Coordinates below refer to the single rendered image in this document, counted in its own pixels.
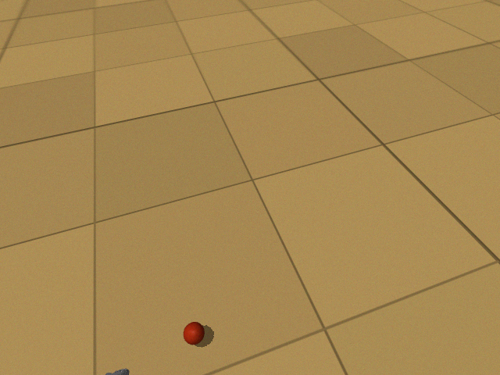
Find ball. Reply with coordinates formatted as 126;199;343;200
184;322;205;345

